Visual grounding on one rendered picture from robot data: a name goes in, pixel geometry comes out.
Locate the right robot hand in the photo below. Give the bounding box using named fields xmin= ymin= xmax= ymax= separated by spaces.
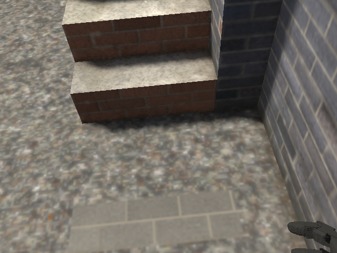
xmin=288 ymin=221 xmax=337 ymax=253

